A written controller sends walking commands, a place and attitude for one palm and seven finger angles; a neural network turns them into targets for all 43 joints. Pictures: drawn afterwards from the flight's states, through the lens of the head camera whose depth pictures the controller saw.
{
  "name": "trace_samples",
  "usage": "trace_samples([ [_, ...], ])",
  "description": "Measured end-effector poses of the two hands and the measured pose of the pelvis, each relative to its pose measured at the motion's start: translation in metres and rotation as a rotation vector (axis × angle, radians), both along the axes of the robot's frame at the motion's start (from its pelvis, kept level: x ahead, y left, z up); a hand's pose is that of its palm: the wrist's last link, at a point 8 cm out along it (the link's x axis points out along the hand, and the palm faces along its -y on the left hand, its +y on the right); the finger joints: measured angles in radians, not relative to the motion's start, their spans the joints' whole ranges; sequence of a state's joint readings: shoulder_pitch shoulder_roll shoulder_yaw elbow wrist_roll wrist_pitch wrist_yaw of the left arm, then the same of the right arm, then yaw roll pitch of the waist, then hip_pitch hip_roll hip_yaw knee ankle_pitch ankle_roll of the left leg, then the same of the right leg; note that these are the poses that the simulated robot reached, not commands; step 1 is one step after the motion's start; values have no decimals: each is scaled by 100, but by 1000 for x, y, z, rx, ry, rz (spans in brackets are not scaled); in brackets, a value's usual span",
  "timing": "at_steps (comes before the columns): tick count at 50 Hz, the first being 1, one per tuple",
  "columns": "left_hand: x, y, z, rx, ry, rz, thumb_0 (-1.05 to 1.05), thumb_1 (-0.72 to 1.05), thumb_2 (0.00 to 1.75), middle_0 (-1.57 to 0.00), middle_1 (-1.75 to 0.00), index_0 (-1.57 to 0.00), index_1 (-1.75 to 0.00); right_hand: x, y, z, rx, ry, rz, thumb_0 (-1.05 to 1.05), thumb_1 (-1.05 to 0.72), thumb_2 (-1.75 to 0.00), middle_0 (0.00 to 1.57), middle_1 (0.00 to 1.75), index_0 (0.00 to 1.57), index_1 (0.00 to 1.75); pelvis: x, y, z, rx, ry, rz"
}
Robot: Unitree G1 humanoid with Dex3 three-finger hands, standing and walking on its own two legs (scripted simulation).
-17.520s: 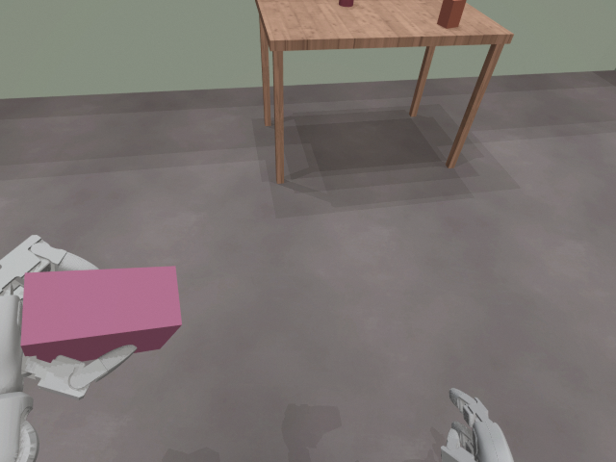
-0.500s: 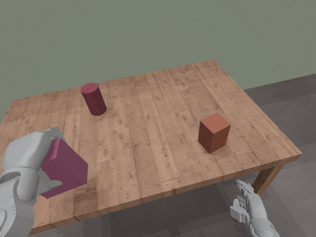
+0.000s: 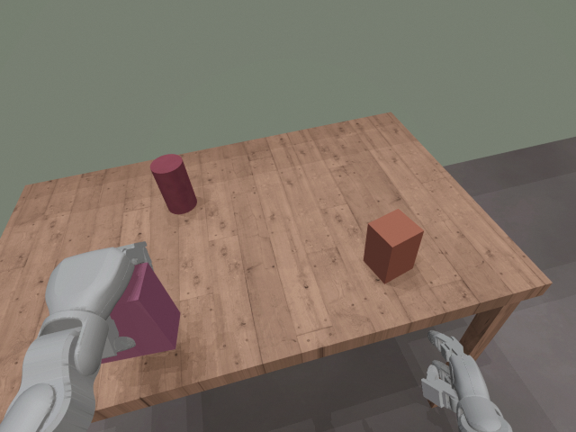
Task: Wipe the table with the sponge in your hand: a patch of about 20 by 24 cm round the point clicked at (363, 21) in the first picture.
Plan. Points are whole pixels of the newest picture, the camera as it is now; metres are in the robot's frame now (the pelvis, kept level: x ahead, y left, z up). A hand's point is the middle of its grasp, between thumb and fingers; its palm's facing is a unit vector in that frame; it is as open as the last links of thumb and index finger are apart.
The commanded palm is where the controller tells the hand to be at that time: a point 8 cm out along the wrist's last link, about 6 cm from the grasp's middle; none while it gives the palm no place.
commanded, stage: turn the palm down, sponge in hand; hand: left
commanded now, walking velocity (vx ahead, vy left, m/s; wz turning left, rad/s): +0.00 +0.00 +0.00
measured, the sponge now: (129, 322) +0.22 +0.27 +0.05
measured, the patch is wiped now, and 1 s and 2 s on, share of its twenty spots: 0.00 0.00 0.00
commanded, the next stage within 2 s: move the sponge above the wiping area in 0.18 s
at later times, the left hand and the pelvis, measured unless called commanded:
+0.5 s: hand (114, 292) +0.23 +0.27 +0.12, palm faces +0.07 -0.04 -1.00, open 10.1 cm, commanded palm +0.20 +0.27 +0.18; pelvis +0.00 -0.02 +0.00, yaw -1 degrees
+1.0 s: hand (108, 272) +0.25 +0.29 +0.12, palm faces +0.18 -0.07 -0.98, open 10.1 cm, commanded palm +0.21 +0.27 +0.16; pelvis +0.01 +0.00 +0.00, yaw -1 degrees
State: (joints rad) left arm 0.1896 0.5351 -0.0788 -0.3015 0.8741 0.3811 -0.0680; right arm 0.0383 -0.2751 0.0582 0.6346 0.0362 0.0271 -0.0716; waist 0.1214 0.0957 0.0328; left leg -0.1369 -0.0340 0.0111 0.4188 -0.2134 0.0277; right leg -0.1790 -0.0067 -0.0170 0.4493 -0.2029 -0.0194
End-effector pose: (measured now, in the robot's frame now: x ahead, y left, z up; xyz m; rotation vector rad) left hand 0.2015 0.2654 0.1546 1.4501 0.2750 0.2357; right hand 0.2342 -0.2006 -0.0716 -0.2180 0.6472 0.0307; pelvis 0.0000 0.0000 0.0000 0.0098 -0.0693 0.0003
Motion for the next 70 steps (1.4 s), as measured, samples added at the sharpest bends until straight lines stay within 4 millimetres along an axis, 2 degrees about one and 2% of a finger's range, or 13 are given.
trace_samples([
  [4,-2,2,16,74,-81,-22,-1,-51,103,-72,-133,-75,-132,0,-1,1,-4,5,11,1,-91,-90,20,30,20,31,1,-5,0,-3,-13,-5],
  [10,-3,24,37,45,-184,143,-1,-51,103,-72,-133,-75,-132,1,-3,0,20,9,15,1,-91,-90,20,30,20,30,-1,-12,1,-4,-15,1],
  [14,-2,16,22,-4,-99,162,-1,-51,103,-72,-133,-75,-132,1,-4,-1,32,0,15,1,-91,-90,20,30,21,31,-4,-13,1,-2,-8,6],
  [21,0,-13,0,34,20,-10,-1,-51,103,-72,-132,-75,-131,0,-6,-2,15,-11,20,1,-91,-90,20,30,22,31,-4,-16,0,3,-7,-5],
  [28,0,13,23,62,-137,78,0,-51,103,-72,-132,-75,-131,4,-11,2,14,-13,3,1,-91,-90,20,30,21,30,2,-21,1,-4,-11,-10],
  [33,3,33,11,34,-57,205,0,-51,103,-72,-132,-75,-131,5,-15,2,6,-11,5,1,-91,-90,20,30,24,32,2,-19,1,-4,-2,3],
  [40,13,6,-21,-9,81,19,-1,-51,103,-72,-132,-75,-131,5,-13,1,-25,-20,-5,1,-91,-90,20,30,25,33,5,-11,1,-6,6,4],
  [45,20,-7,-4,38,-62,-91,0,-51,103,-73,-132,-75,-131,4,-8,1,-21,-12,-25,1,-91,-90,20,30,23,32,11,-7,2,-9,8,-13],
  [51,20,24,14,27,-178,106,0,-51,104,-73,-132,-75,-131,5,-7,3,11,9,-41,1,-91,-90,20,30,22,32,14,-3,2,-8,10,-21],
  [56,10,32,-8,-33,-54,198,0,-51,104,-73,-132,-75,-131,5,-8,3,7,11,-39,1,-91,-90,20,30,23,32,12,1,2,-8,9,-6],
  [62,9,3,-36,-31,71,28,0,-51,104,-73,-132,-75,-131,4,-6,3,-35,2,-27,1,-91,-90,20,30,22,32,8,4,1,-7,4,-2],
  [66,16,-7,-24,24,-24,-64,-1,-51,104,-73,-131,-75,-130,3,-3,3,-34,5,-32,1,-91,-90,20,30,20,30,8,2,2,-9,-2,-13],
  [70,23,4,-4,53,-135,6,0,-51,104,-73,-131,-75,-130,3,-1,3,0,11,-44,1,-91,-90,20,30,18,29,8,-1,2,-8,-2,-18],
])
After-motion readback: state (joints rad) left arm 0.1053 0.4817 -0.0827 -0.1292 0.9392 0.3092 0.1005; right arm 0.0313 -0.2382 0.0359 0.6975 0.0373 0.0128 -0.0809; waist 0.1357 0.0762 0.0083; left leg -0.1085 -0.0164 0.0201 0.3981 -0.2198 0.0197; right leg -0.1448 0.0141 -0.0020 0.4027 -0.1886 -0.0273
